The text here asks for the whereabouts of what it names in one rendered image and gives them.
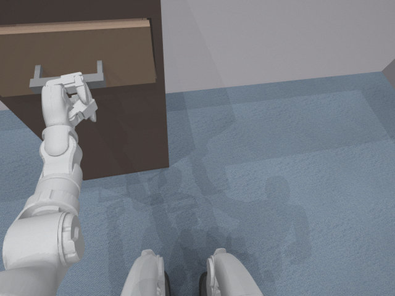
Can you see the robot left hand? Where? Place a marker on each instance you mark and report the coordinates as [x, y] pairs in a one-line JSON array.
[[56, 104]]

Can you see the handle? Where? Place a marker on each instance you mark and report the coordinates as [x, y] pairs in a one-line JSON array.
[[95, 80]]

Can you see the drawer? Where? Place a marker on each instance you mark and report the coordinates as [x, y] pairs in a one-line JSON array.
[[61, 48]]

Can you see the right robot shin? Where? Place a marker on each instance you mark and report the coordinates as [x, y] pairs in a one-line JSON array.
[[210, 290]]

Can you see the cabinet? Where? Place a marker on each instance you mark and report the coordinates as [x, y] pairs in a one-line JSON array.
[[130, 132]]

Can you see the left robot upper arm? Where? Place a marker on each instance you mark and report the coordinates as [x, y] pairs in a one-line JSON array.
[[38, 253]]

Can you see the left robot forearm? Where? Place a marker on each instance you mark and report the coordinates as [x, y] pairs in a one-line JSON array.
[[59, 185]]

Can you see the right robot thigh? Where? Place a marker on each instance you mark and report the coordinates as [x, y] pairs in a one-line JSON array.
[[227, 273]]

